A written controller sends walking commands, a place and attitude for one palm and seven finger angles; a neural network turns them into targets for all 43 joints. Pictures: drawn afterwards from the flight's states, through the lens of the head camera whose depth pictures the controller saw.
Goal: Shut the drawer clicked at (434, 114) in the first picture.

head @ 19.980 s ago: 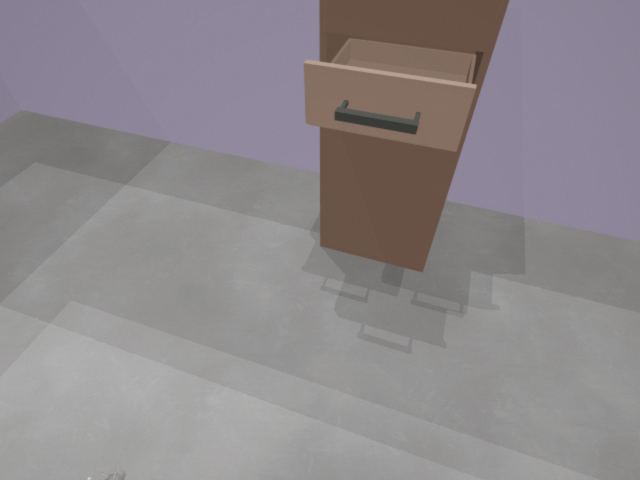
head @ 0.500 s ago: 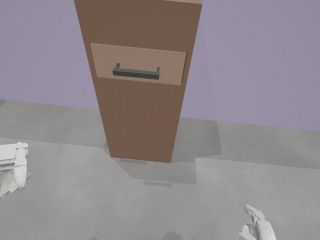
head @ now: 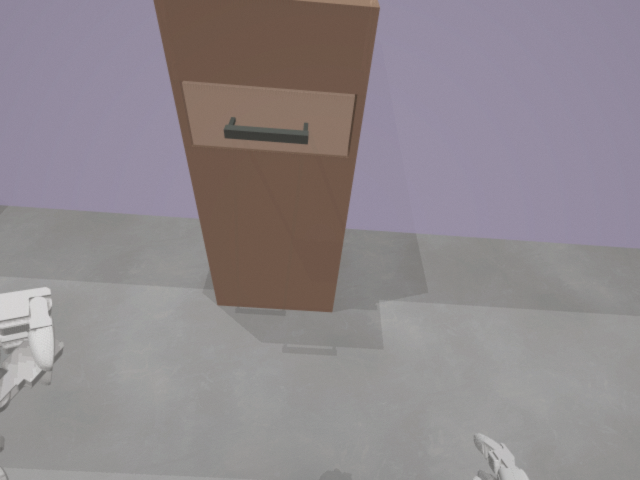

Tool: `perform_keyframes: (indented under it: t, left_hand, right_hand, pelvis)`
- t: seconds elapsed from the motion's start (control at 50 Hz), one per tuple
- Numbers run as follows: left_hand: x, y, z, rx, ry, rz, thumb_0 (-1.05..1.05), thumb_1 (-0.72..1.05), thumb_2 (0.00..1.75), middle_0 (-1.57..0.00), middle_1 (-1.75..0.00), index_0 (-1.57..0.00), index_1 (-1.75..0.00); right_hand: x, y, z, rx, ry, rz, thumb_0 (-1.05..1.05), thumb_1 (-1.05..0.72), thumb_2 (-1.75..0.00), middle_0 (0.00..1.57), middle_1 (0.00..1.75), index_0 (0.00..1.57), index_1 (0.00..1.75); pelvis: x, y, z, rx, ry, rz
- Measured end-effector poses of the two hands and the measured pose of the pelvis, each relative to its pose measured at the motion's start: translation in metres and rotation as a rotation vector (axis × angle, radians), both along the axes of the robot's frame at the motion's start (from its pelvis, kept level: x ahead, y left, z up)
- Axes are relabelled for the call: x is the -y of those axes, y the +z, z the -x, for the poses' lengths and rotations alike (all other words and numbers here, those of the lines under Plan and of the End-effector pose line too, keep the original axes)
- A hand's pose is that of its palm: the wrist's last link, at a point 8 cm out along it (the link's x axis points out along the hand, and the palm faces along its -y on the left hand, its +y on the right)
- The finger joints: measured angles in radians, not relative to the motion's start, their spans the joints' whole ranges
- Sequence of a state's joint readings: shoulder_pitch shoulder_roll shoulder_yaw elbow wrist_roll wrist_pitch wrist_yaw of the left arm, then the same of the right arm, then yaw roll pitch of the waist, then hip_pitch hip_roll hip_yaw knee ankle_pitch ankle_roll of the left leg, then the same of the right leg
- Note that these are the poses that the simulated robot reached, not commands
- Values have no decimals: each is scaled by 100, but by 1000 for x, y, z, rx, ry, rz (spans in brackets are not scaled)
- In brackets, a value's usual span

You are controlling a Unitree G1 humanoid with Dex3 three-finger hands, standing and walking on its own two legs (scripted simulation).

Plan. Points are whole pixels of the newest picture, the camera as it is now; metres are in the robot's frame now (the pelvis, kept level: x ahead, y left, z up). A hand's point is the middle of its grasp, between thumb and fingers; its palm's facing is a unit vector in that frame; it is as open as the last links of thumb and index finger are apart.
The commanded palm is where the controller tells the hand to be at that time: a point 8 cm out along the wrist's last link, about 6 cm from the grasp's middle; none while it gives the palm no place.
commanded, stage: stop stepping back and stand still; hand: left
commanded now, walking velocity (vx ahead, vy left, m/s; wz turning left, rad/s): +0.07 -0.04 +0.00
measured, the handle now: (268, 129) +0.84 +0.16 +0.01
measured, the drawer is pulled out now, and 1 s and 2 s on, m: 0.00 0.00 0.00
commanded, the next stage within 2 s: let the arm hang, fingers relaxed in 0.48 s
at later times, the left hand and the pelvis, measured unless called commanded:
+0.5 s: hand (53, 356) +0.18 +0.25 +0.16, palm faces +0.38 -0.81 -0.45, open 3.2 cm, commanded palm +0.12 +0.29 +0.18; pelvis -0.01 +0.01 +0.00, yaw +1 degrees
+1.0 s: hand out of the picture -0.07 +0.22 -0.17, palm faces +0.08 -0.97 -0.22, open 3.7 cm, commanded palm none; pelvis -0.02 +0.02 +0.00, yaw +4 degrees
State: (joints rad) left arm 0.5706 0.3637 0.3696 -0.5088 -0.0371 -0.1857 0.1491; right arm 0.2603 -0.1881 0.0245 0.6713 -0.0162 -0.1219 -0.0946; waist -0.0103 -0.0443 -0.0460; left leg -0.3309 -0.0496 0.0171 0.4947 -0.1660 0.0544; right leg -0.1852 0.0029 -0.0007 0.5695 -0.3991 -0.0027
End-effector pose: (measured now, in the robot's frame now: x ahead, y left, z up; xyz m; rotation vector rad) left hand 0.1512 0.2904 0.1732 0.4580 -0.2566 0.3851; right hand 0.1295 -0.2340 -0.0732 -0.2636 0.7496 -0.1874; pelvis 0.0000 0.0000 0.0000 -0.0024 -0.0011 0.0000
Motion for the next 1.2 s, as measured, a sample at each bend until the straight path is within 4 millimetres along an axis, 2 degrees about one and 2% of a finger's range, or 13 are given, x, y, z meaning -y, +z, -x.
perform_keyframes:
  t: [0.16, 0.26, 0.38, 0.58, 0.62, 0.68, 0.72, 0.78, 0.86, 0.94, 1.04, 1.12, 1.2]
  left_hand:
    - [28, 14, 19, -58, -106, -90, 1, 89, 90, -141, -160, -141, -160]
    - [17, 13, 27, -18, -40, -73, 1, 88, 90, -141, -160, -141, -160]
    - [-1, 2, 18, -5, 20, -43, 1, 89, 90, -141, -160, -141, -160]
    - [7, 8, 9, -57, -55, -75, 1, 89, 90, -141, -160, -141, -160]
    - [2, -19, 2, -164, -70, -69, 1, 89, 90, -140, -160, -141, -160]
    - [-14, -110, -5, -515, -5, 80, 0, 89, 90, -138, -158, -139, -158]
    - [-14, -177, 8, -763, 50, 206, 0, 90, 90, -134, -154, -135, -154]
    - [6, -257, 50, -1083, 85, 369, 0, 90, 90, -126, -147, -127, -147]
    - [38, -312, 123, -1400, 110, 494, 1, 91, 90, -113, -135, -113, -133]
    - [28, -320, 186, -1544, 233, 573, 1, 90, 90, -99, -122, -99, -120]
    - [24, -310, 247, -1708, 311, 589, 1, 90, 90, -80, -99, -80, -99]
    - [27, -302, 272, -1776, 347, 593, 1, 91, 90, -64, -81, -64, -81]
    - [34, -300, 275, -1782, 351, 598, 0, 91, 90, -49, -63, -49, -63]
  right_hand:
    - [2, 4, 16, 19, 8, -44, 1, -90, -90, 20, 30, 21, 30]
    - [11, -1, 17, -25, 0, -11, 1, -90, -90, 20, 30, 21, 30]
    - [7, -9, -1, -7, 4, 5, 1, -90, -90, 20, 30, 21, 30]
    - [-27, 5, -34, 70, 72, -79, 1, -90, -90, 20, 30, 21, 30]
    - [-27, -2, -38, 60, 111, -100, 1, -90, -90, 20, 30, 21, 30]
    - [-22, -23, -35, -24, 127, -106, 1, -90, -90, 20, 30, 21, 30]
    - [-19, -33, -25, -84, 114, -97, 1, -90, -90, 20, 30, 21, 30]
    - [-14, -39, 2, -185, 82, -72, 1, -91, -90, 20, 30, 21, 30]
    - [-10, -44, 51, -357, 34, -40, 1, -91, -90, 20, 30, 21, 30]
    - [-12, -49, 103, -547, 0, -31, 1, -91, -90, 20, 30, 20, 30]
    - [-22, -56, 149, -694, -42, -66, 1, -91, -90, 20, 30, 20, 30]
    - [-32, -62, 169, -738, -61, -106, 1, -91, -90, 20, 30, 20, 30]
    - [-42, -67, 175, -745, -68, -143, 1, -91, -90, 20, 30, 20, 30]
  pelvis:
    - [9, 4, 19, -9, 3, 2]
    - [6, 3, 12, -7, 11, -4]
    - [-5, -4, 6, 15, 27, -7]
    - [-6, 2, 5, -6, 17, 8]
    - [-10, 0, 7, -20, 27, 12]
    - [-16, -5, 11, -23, 38, 10]
    - [-18, -7, 14, -15, 44, 8]
    - [-19, -8, 16, 1, 48, 3]
    - [-18, -3, 20, 13, 52, 10]
    - [-18, 2, 22, 9, 64, 19]
    - [-21, 5, 24, 7, 65, 18]
    - [-24, 7, 24, 12, 61, 12]
    - [-24, 7, 25, 15, 58, 6]
